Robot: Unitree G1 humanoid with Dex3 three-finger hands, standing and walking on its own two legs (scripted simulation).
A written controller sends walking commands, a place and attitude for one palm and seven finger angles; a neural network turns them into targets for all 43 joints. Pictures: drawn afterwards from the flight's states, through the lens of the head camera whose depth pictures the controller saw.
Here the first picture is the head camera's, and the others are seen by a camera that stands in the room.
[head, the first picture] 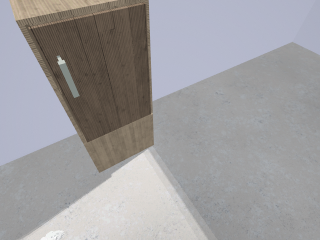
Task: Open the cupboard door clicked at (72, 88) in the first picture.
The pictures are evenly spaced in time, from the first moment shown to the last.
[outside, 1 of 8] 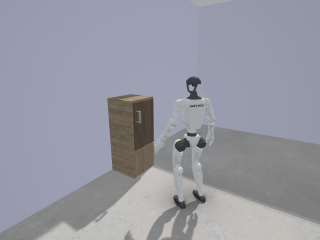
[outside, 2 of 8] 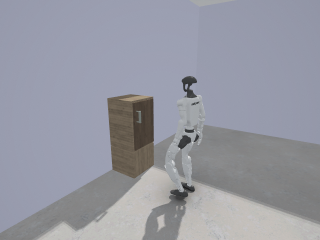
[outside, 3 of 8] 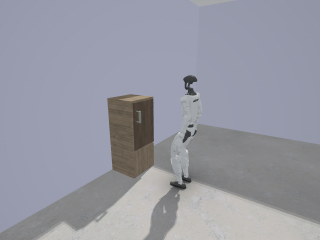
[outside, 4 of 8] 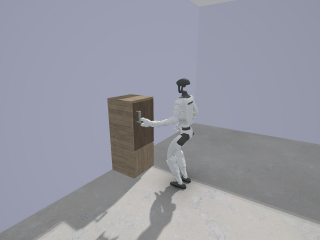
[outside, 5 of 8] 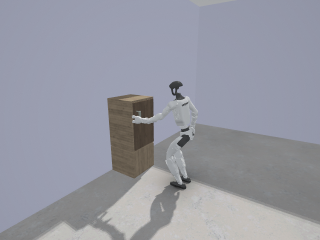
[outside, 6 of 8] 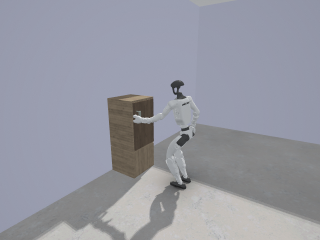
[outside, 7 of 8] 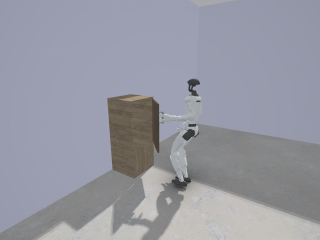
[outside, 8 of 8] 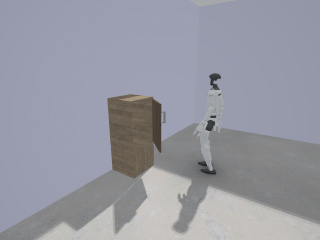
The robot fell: no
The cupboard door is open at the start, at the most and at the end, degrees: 0 49 49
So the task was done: yes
